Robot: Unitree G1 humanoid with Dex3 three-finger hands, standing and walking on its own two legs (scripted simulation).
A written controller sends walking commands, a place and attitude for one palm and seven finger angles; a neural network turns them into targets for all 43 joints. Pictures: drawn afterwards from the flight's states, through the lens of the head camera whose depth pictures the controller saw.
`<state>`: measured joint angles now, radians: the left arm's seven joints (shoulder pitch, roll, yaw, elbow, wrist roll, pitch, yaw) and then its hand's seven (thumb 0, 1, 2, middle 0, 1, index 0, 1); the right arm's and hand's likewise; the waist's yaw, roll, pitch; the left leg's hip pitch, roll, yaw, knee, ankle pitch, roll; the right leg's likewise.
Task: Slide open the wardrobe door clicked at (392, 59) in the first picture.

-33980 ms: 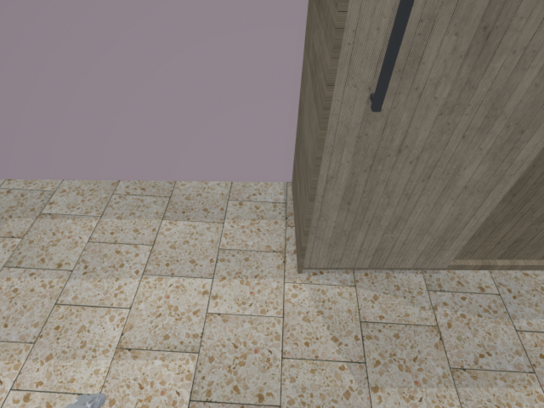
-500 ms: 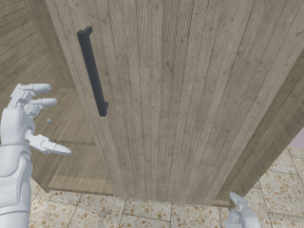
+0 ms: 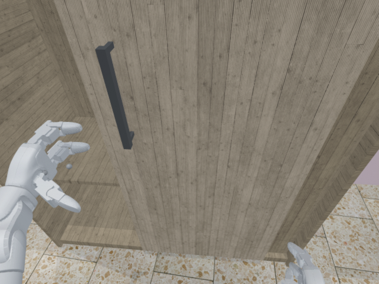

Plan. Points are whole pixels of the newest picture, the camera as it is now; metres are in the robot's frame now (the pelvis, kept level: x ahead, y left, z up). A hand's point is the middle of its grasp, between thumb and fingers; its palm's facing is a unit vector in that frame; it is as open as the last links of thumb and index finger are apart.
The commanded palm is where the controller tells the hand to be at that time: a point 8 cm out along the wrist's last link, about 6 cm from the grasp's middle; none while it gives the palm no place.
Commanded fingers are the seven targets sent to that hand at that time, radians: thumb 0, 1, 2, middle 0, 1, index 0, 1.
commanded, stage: draw the hand back to the body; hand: left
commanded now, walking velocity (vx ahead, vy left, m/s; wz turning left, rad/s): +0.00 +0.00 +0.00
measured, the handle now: (119, 101) +0.44 +0.22 +0.19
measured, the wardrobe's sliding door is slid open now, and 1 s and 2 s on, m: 0.45 0.45 0.45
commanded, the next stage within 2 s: step back with the hand held close in 1.42 s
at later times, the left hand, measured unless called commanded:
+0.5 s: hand (40, 182) +0.21 +0.28 +0.18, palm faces +0.41 -0.88 -0.24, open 13.9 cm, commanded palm +0.17 +0.30 +0.18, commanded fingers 0.00 -0.04 0.44 -0.23 -0.85 -0.23 -0.85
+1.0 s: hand (45, 184) +0.22 +0.27 +0.17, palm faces +0.44 -0.83 -0.35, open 9.2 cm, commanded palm +0.17 +0.31 +0.18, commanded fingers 0.00 0.86 0.88 -0.20 -0.32 -0.20 -0.32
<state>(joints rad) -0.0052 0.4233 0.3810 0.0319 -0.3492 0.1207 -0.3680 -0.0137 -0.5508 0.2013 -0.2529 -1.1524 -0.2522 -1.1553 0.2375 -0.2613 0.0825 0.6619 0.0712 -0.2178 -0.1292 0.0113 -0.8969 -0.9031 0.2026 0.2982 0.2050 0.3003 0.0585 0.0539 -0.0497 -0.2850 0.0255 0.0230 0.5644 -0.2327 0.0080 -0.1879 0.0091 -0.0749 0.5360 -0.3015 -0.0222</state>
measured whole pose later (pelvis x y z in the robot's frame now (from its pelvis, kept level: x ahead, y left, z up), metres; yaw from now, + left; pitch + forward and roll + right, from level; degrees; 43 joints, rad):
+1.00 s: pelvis +0.02 +0.01 +0.01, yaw -1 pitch -6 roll +0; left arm 0.42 0.35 0.33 -0.36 -0.07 -0.09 0.09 0.00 0.51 0.72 -0.22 -0.53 -0.22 -0.53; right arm 0.19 -0.24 0.02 0.67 -0.01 -0.13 -0.07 0.01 -0.90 -0.90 0.20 0.30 0.20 0.30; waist 0.08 0.04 0.01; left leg -0.10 0.01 0.06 0.40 -0.19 0.02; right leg -0.01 0.00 -0.04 0.36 -0.24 0.00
